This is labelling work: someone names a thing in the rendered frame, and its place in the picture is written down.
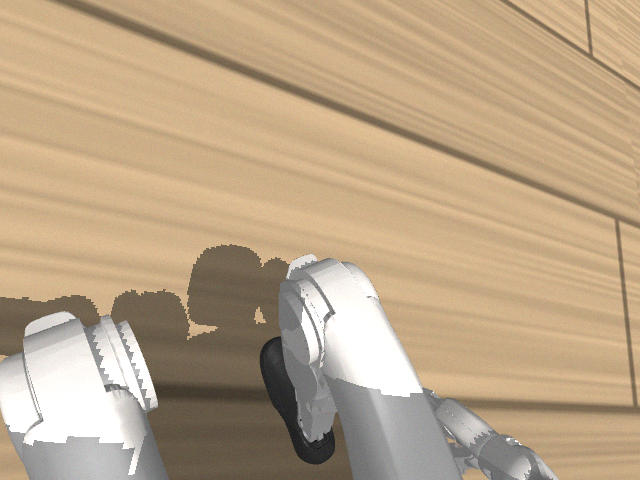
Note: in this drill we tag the right robot arm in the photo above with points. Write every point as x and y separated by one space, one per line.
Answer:
504 458

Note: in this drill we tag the right robot hand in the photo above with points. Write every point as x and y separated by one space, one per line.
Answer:
462 425

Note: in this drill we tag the right robot foot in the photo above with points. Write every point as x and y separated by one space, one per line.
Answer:
282 394

